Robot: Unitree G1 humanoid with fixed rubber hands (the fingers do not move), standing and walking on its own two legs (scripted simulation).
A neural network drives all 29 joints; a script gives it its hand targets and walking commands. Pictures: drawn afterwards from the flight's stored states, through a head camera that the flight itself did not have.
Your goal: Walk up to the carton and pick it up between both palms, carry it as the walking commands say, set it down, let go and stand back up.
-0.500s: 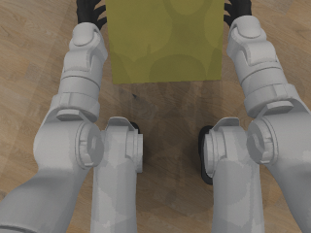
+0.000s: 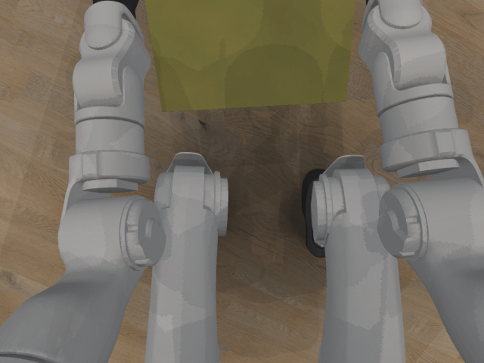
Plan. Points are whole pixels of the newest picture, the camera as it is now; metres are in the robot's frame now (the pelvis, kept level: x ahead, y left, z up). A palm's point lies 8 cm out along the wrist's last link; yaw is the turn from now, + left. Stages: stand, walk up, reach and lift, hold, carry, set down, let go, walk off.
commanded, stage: reach and lift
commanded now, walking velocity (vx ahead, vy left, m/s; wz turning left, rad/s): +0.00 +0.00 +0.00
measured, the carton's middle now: (246, 22) +0.52 +0.04 -0.21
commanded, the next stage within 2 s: none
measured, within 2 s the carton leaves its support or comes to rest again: neither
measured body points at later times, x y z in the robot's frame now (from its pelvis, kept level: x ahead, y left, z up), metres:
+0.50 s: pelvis -0.02 +0.01 +0.03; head +0.32 +0.02 +0.32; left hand +0.53 +0.19 -0.06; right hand +0.54 -0.11 -0.07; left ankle +0.15 +0.16 -0.38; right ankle +0.14 -0.13 -0.38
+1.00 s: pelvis -0.02 +0.01 +0.08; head +0.29 +0.01 +0.40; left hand +0.51 +0.19 +0.01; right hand +0.52 -0.11 +0.01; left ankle +0.15 +0.16 -0.38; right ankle +0.14 -0.13 -0.38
